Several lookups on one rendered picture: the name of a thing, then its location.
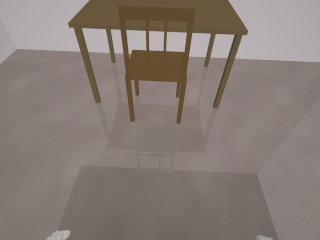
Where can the left robot hand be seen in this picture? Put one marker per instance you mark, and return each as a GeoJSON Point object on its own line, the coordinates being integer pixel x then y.
{"type": "Point", "coordinates": [59, 235]}

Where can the table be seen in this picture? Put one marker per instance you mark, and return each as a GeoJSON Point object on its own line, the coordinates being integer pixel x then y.
{"type": "Point", "coordinates": [211, 17]}

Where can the chair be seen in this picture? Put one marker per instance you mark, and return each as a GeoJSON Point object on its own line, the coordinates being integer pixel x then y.
{"type": "Point", "coordinates": [151, 65]}

